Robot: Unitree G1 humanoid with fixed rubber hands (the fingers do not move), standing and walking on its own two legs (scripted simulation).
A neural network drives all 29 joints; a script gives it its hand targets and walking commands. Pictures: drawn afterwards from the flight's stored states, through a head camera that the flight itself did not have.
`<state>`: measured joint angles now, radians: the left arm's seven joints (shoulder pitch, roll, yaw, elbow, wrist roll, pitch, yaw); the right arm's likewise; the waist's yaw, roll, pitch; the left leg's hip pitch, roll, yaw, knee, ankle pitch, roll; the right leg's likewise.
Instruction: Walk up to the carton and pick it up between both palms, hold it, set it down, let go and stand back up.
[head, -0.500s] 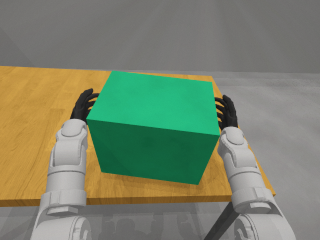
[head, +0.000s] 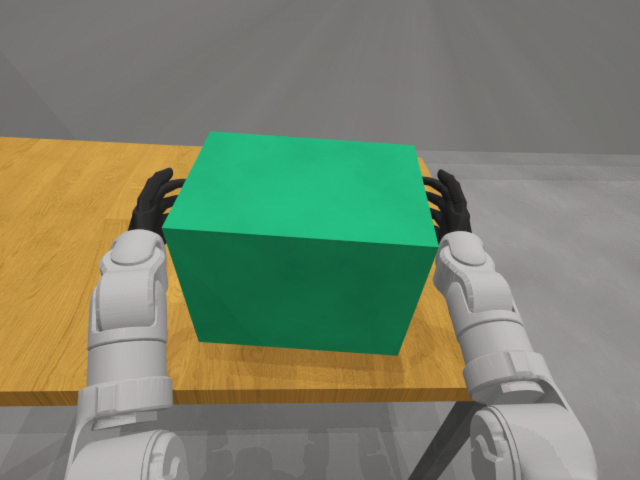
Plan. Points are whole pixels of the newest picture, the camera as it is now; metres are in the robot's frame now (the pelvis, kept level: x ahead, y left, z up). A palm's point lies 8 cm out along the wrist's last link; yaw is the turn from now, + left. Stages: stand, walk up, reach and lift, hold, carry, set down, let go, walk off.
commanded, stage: reach and lift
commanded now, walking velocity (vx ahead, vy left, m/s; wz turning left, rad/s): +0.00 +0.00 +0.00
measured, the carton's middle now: (305, 244) +0.41 -0.01 +0.13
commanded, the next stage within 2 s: hold in 0.94 s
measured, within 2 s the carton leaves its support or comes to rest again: neither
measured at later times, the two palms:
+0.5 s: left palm (143, 223) +0.37 +0.18 +0.20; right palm (452, 218) +0.38 -0.19 +0.20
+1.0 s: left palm (129, 211) +0.36 +0.18 +0.22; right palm (453, 203) +0.37 -0.18 +0.22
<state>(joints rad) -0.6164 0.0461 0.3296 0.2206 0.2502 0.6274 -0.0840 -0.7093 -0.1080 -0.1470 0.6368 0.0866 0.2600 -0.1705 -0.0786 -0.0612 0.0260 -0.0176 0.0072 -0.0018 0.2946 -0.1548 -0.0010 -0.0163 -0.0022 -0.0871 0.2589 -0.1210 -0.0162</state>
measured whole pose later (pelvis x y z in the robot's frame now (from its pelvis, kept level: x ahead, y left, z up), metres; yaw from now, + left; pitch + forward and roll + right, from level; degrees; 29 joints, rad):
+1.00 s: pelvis +0.00 +0.00 +0.00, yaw +1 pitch -6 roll -1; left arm -0.67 0.05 0.34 0.14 0.25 0.79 -0.07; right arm -0.80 -0.15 -0.12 0.61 0.16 0.43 -0.17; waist -0.08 -0.04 -0.03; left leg -0.04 0.00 -0.01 0.32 -0.16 0.00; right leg -0.03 0.00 -0.08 0.26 -0.12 -0.01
